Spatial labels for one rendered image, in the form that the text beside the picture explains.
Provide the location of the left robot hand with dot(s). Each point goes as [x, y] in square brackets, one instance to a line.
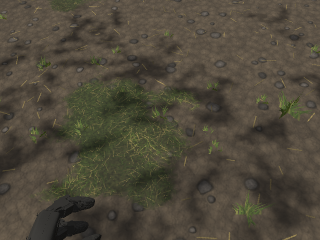
[48, 224]

